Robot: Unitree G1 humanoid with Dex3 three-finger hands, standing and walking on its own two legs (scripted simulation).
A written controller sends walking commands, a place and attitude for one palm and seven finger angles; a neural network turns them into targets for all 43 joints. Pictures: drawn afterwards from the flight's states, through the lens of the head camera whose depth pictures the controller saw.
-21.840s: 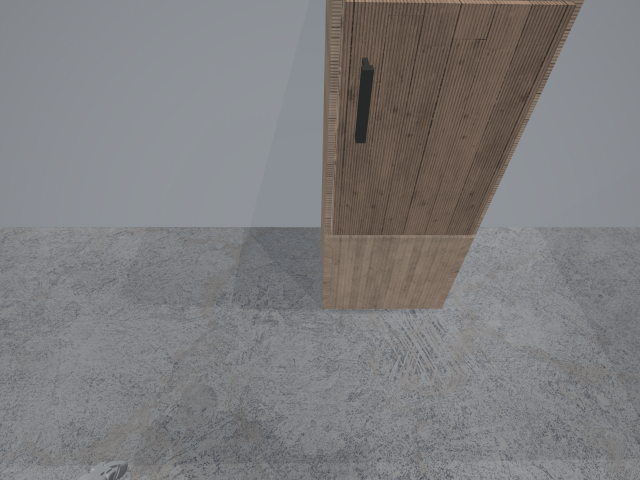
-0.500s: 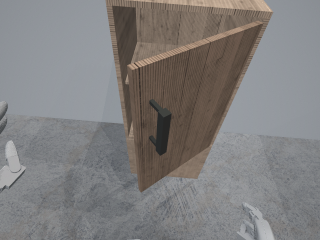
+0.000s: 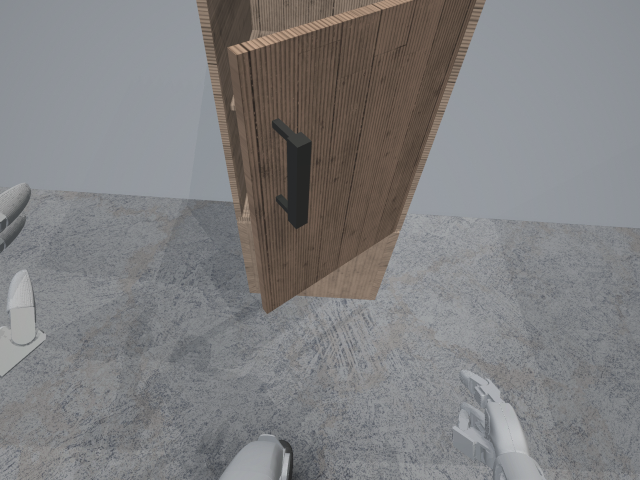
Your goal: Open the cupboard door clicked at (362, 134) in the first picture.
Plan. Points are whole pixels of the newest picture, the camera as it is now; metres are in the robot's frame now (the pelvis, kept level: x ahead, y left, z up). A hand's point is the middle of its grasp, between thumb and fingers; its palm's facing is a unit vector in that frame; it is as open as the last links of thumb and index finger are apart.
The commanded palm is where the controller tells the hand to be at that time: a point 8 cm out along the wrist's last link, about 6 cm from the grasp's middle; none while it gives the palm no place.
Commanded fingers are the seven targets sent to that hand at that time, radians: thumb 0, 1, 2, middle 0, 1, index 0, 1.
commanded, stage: stop stepping back and stand still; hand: left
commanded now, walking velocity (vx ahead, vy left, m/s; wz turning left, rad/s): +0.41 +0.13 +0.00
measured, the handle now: (289, 176) +0.47 +0.09 +0.09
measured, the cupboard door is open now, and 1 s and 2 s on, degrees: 40 40 40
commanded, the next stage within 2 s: let the arm hang, fingers relaxed in 1.36 s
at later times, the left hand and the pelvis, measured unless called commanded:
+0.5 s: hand out of the picture +0.07 +0.29 +0.18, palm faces +0.47 -0.76 -0.45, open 7.5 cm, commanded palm +0.04 +0.32 +0.18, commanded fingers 0.00 0.90 0.90 -0.20 -0.30 -0.20 -0.30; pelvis -0.09 +0.02 +0.01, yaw +2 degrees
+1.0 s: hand out of the picture +0.09 +0.30 +0.16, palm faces +0.45 -0.74 -0.50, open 7.5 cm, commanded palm +0.03 +0.33 +0.18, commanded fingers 0.00 0.90 0.90 -0.20 -0.30 -0.20 -0.30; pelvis -0.10 +0.03 +0.00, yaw +1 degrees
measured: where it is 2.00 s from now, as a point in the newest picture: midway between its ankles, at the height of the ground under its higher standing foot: outside the picture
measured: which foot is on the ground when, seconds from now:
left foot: up 0.00-0.10, down 0.12-0.42, up 0.44-0.60, down 0.62-1.00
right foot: down 0.00-0.62, up 0.64-0.90, down 0.92-1.00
